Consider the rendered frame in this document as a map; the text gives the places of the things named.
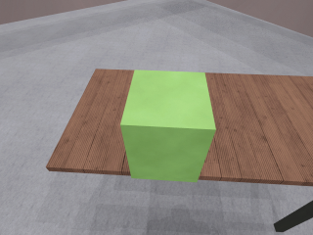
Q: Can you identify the table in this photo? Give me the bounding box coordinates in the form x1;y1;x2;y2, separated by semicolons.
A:
46;69;313;232

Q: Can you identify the carton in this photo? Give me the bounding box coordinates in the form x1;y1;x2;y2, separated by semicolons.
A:
120;70;216;183

